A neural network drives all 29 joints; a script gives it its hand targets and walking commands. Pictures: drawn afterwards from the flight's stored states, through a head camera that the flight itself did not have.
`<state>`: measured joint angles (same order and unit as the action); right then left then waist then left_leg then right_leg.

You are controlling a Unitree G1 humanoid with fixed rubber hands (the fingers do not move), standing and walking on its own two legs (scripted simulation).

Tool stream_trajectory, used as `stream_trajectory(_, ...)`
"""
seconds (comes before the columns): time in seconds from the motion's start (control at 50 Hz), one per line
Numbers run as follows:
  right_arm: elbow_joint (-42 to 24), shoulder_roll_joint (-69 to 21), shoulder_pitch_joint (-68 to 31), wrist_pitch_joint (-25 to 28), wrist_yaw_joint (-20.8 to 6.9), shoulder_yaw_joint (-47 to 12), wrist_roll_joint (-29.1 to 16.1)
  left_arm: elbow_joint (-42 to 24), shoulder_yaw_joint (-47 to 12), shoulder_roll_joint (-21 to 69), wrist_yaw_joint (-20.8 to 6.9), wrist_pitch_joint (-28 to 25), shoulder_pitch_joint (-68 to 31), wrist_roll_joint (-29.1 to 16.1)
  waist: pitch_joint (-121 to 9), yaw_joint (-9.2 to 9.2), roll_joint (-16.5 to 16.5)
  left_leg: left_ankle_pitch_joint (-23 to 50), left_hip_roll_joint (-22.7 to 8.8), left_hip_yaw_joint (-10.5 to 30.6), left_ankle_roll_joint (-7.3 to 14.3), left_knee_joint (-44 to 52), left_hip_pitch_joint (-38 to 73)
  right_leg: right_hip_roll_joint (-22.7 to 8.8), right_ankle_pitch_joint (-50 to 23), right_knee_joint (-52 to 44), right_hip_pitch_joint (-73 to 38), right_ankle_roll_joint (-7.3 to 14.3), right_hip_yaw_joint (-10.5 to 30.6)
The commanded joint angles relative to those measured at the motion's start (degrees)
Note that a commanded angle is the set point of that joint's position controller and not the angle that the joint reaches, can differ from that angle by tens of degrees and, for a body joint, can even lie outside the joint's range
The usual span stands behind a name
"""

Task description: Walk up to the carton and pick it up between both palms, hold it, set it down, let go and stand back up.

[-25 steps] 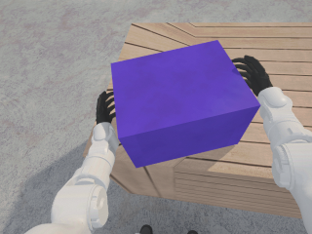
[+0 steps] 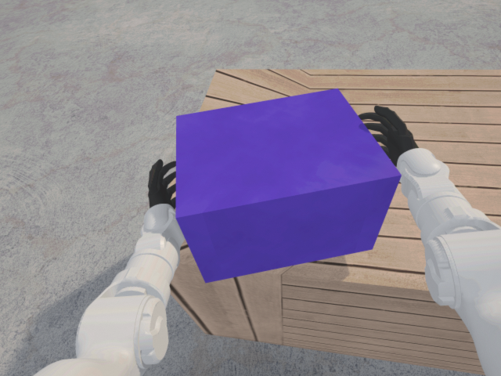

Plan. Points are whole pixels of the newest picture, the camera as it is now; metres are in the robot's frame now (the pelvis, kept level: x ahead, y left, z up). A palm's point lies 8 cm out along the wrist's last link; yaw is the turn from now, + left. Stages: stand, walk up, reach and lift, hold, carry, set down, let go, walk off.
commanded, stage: reach and lift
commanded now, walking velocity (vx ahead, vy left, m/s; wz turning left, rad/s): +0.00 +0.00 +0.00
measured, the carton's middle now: (273, 182) +0.45 +0.04 +0.03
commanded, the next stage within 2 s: none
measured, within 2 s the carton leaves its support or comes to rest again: neither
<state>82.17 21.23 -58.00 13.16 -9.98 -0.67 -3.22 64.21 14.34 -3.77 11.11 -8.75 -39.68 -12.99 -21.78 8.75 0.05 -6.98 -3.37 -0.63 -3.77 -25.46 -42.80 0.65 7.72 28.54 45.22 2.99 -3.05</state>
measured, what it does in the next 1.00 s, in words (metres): stands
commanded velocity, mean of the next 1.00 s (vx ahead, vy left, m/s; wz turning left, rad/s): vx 0.00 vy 0.00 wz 0.00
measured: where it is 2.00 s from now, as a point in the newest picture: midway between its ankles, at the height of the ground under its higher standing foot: outside the picture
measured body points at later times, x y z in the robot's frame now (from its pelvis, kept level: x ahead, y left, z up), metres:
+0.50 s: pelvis -0.02 +0.00 +0.00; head +0.00 -0.02 +0.45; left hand +0.37 +0.24 +0.07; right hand +0.44 -0.16 +0.12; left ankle +0.03 +0.16 -0.72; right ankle +0.04 -0.08 -0.72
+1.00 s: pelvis -0.02 +0.00 +0.01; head -0.03 -0.01 +0.45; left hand +0.38 +0.25 +0.11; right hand +0.43 -0.15 +0.15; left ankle +0.03 +0.16 -0.72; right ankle +0.04 -0.08 -0.72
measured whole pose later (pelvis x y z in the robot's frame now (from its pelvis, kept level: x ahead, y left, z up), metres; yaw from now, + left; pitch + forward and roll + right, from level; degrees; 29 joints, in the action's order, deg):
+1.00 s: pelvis -0.02 +0.00 +0.01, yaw +0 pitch +15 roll +1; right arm 58.2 13.0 -49.4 -6.2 -1.1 2.1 -4.7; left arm 57.9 12.2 -13.9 5.5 2.8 -40.4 -15.4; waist -18.7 3.8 -0.5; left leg -6.6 -3.3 -0.6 -3.6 -25.1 -33.7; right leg 0.7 7.6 28.4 36.2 3.0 -3.0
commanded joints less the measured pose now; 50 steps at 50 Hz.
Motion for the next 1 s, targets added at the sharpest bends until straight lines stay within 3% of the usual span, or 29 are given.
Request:
stream_trajectory(0.0, -20.1, -39.0, -31.1, -0.6, -0.4, -7.3, -0.8, -15.1, -21.9, 22.0, -14.3, -4.9, -58.3, 1.8, -32.4, -9.49, -10.6, -0.7, 6.8, -4.7, 3.7, 2.6, 4.6, -2.3, -28.8, -0.6, -55.1, -8.0, 3.5)
stream_trajectory(0.02, -20.7, -40.5, -30.3, -1.1, 0.1, -7.8, -0.4, -18.6, -22.1, 22.3, -14.5, -4.6, -58.9, 0.1, -32.4, -10.2, -11.2, 1.1, 6.0, -3.2, 3.7, 3.5, 6.5, -1.8, -29.9, -0.4, -54.0, -8.0, 3.1)
stream_trajectory(0.04, -19.5, -38.2, -32.1, -1.0, -1.1, -6.6, -0.6, -15.8, -23.3, 24.4, -13.8, -4.5, -59.3, 1.1, -33.2, -9.23, -6.4, -0.4, 5.9, -3.2, 2.8, 3.5, 6.9, -1.1, -23.9, -1.1, -50.1, -7.2, 2.3)
stream_trajectory(0.06, -18.9, -38.5, -31.4, -1.9, -1.0, -6.5, -0.8, -13.7, -21.7, 22.5, -13.8, -4.4, -58.2, 1.8, -28.9, -8.03, -8.5, -1.8, 6.0, -3.2, 3.4, 4.5, 6.6, -1.6, -22.4, -1.8, -51.3, -7.5, 2.8)
stream_trajectory(0.14, -15.4, -38.6, -31.4, -2.8, 0.4, -2.8, 2.0, -19.1, -24.1, 22.3, -14.4, -3.8, -65.2, -0.4, -29.6, -13.1, -7.4, -3.4, 5.8, -2.9, 2.9, 5.0, 9.3, -1.5, -19.3, -2.8, -49.5, -7.4, 1.7)
stream_trajectory(0.18, -22.7, -40.7, -30.3, -2.3, 0.5, -5.0, 0.8, -17.7, -26.8, 24.5, -14.3, -4.1, -61.3, -2.4, -34.5, -11.66, -5.8, -0.8, 5.8, -2.3, 2.7, 3.7, 9.1, -1.4, -22.3, -1.9, -48.8, -7.0, 2.1)
stream_trajectory(0.2, -25.6, -43.3, -31.0, -2.6, 0.9, -9.0, -1.2, -19.1, -25.5, 22.9, -14.4, -5.0, -61.2, -2.8, -32.5, -9.38, -10.0, -1.9, 6.9, -3.7, 3.3, 2.3, 7.6, -1.5, -23.3, -1.5, -52.2, -8.0, 2.8)
stream_trajectory(0.22, -30.0, -45.3, -31.9, -1.8, 1.0, -9.8, -1.8, -24.8, -29.4, 26.9, -14.0, -5.3, -61.6, -3.8, -39.9, -11.56, -7.4, 1.7, 6.3, -1.7, 3.0, 2.2, 9.7, -1.1, -26.8, -0.4, -52.4, -7.5, 2.8)
stream_trajectory(0.26, -29.6, -46.6, -29.2, -2.6, 1.5, -8.0, -1.1, -26.7, -29.1, 27.8, -13.8, -4.4, -64.2, -2.3, -41.8, -12.34, -3.4, 0.9, 6.7, -1.8, 2.1, 1.7, 11.9, -1.0, -26.7, -0.3, -51.4, -7.5, 2.5)
stream_trajectory(0.28, -27.3, -46.9, -28.2, -3.9, 2.4, -8.9, -1.4, -24.8, -26.4, 25.2, -14.0, -3.3, -62.1, -1.2, -32.5, -11.52, -5.4, -0.2, 6.9, -2.1, 2.7, 2.9, 11.5, -1.1, -25.2, -1.2, -51.9, -7.8, 2.8)
stream_trajectory(0.3, -27.4, -44.0, -27.8, -4.5, 1.9, -7.1, -1.5, -25.9, -26.9, 26.1, -14.0, -2.5, -61.2, -0.7, -32.2, -12.92, -3.0, 0.2, 6.4, -1.5, 2.2, 4.3, 14.1, -0.8, -22.7, -3.1, -50.5, -7.6, 2.1)
stream_trajectory(0.32, -26.3, -44.5, -24.6, -6.1, 3.2, -5.5, -0.3, -22.9, -25.0, 22.3, -14.9, -1.9, -60.0, -0.8, -24.3, -13.99, -6.2, -4.5, 6.9, -2.0, 3.1, 5.3, 11.0, -1.2, -18.1, -4.1, -49.5, -8.3, 2.3)
stream_trajectory(0.34, -25.3, -44.0, -28.9, -5.3, 2.5, -6.4, -0.5, -22.1, -25.3, 24.1, -14.6, -1.9, -62.6, -0.5, -27.1, -11.75, -5.9, -4.2, 6.7, -2.4, 3.0, 5.2, 10.9, -1.2, -16.3, -4.4, -49.9, -7.6, 3.0)
stream_trajectory(0.36, -27.7, -44.4, -30.3, -5.4, 2.5, -5.3, -0.2, -20.4, -26.0, 23.7, -15.0, -1.8, -62.6, -1.7, -26.0, -12.61, -5.6, -6.6, 6.6, -1.7, 3.3, 5.7, 10.6, -1.4, -13.3, -4.9, -47.8, -7.5, 2.7)
stream_trajectory(0.38, -28.5, -44.8, -30.5, -6.5, 2.6, -5.8, -1.1, -16.3, -24.1, 20.5, -15.5, -1.1, -60.3, -0.6, -22.0, -12.08, -9.6, -8.6, 6.6, -1.7, 4.8, 5.8, 10.2, -2.1, -10.1, -5.7, -48.3, -7.8, 2.9)
stream_trajectory(0.42, -29.6, -46.2, -33.8, -5.5, 2.0, -7.5, -1.9, -18.0, -24.9, 21.4, -15.2, -1.2, -62.7, -0.6, -24.3, -10.63, -7.7, -9.4, 6.2, -1.6, 4.6, 5.7, 8.5, -2.4, -8.2, -4.3, -48.3, -7.5, 3.6)
stream_trajectory(0.44, -29.7, -46.2, -30.3, -5.9, 2.4, -7.7, -2.1, -19.5, -25.5, 22.7, -15.2, -0.8, -59.1, -0.6, -25.3, -11.4, -4.6, -7.5, 7.0, -1.7, 4.3, 6.3, 10.3, -2.4, -12.2, -4.7, -49.5, -7.9, 3.2)
stream_trajectory(0.5, -38.1, -49.8, -32.7, -6.5, 3.1, -9.0, -4.1, -25.5, -28.8, 23.4, -15.5, -0.7, -64.4, -2.8, -31.2, -11.18, -5.7, -6.2, 7.1, -1.9, 4.3, 5.4, 11.1, -2.2, -13.7, -4.6, -51.7, -7.6, 4.7)
stream_trajectory(0.54, -29.3, -48.9, -29.2, -8.1, 3.1, -7.4, -2.4, -22.4, -26.3, 21.4, -15.5, -0.2, -64.0, -1.4, -27.8, -12.75, -5.3, -8.3, 6.7, -1.3, 4.0, 5.9, 9.3, -2.6, -12.7, -4.4, -51.7, -8.2, 4.3)
stream_trajectory(0.56, -29.9, -49.0, -28.9, -8.8, 3.0, -8.6, -3.3, -23.9, -26.0, 21.3, -15.3, 0.2, -63.3, -1.4, -27.0, -11.39, -3.8, -6.2, 6.7, -1.6, 3.9, 6.0, 11.1, -2.4, -13.5, -4.2, -50.7, -8.2, 4.3)
stream_trajectory(0.58, -37.2, -49.6, -29.6, -8.7, 3.6, -10.5, -4.5, -26.8, -27.7, 22.1, -15.7, 0.6, -62.5, -2.9, -29.9, -12.67, -6.1, -5.3, 7.0, -1.3, 4.2, 5.3, 11.6, -2.0, -15.3, -4.7, -51.4, -8.1, 3.9)
stream_trajectory(0.6, -36.3, -51.6, -26.3, -9.7, 4.6, -11.1, -4.9, -25.1, -25.3, 21.4, -16.3, 1.0, -60.2, -2.5, -27.1, -11.25, -8.1, -5.0, 7.6, -1.9, 4.7, 5.0, 12.0, -2.5, -16.9, -5.0, -53.5, -8.7, 4.9)
stream_trajectory(0.66, -46.1, -54.6, -30.9, -9.7, 5.5, -12.8, -6.7, -35.6, -30.6, 23.6, -16.3, 1.7, -66.5, -4.6, -37.6, -12.79, -3.7, -0.5, 7.9, -1.0, 4.1, 4.4, 15.3, -1.7, -20.2, -3.8, -53.7, -8.4, 4.6)
stream_trajectory(0.72, -36.5, -51.1, -28.1, -12.7, 5.9, -9.3, -4.8, -26.4, -25.4, 21.8, -16.5, 5.1, -60.2, -1.3, -24.5, -12.98, -4.1, -6.7, 7.9, -1.2, 3.9, 5.7, 13.7, -2.4, -12.7, -6.0, -50.5, -8.4, 4.1)
stream_trajectory(0.84, -44.2, -53.1, -31.9, -14.8, 7.7, -7.3, -5.6, -26.7, -23.8, 20.9, -19.3, 7.8, -61.2, -1.8, -23.1, -14.03, -5.5, -7.2, 7.4, -0.1, 4.5, 7.0, 13.4, -3.1, -8.7, -8.2, -52.0, -7.8, 5.8)
stream_trajectory(0.86, -41.7, -50.0, -35.3, -14.9, 6.5, -6.7, -5.2, -28.6, -25.7, 23.9, -18.3, 8.3, -64.3, -1.9, -24.7, -13.11, -2.1, -5.5, 7.3, -0.1, 3.9, 7.5, 14.3, -2.4, -7.3, -7.6, -49.0, -6.8, 5.3)
stream_trajectory(0.88, -49.4, -54.5, -34.1, -14.9, 7.3, -8.3, -6.3, -35.5, -27.8, 23.0, -18.6, 8.0, -65.6, -3.1, -29.5, -13.61, -2.4, -5.2, 8.1, -0.3, 4.0, 7.3, 14.9, -2.6, -11.0, -7.3, -52.9, -7.4, 5.9)
stream_trajectory(0.9, -43.4, -54.7, -29.1, -15.9, 8.0, -7.1, -4.9, -32.2, -26.9, 21.9, -18.6, 8.2, -65.8, -2.7, -23.3, -14.83, -1.7, -6.9, 8.2, -0.2, 3.7, 6.9, 13.8, -3.2, -9.5, -7.9, -52.4, -7.5, 5.5)
stream_trajectory(0.98, -49.0, -56.8, -26.8, -19.2, 9.4, -10.6, -6.8, -33.5, -23.8, 18.6, -19.6, 10.5, -60.5, -2.6, -24.4, -13.93, -4.2, -5.8, 8.9, -0.7, 4.7, 8.0, 13.4, -4.2, -11.8, -8.2, -56.4, -8.9, 6.9)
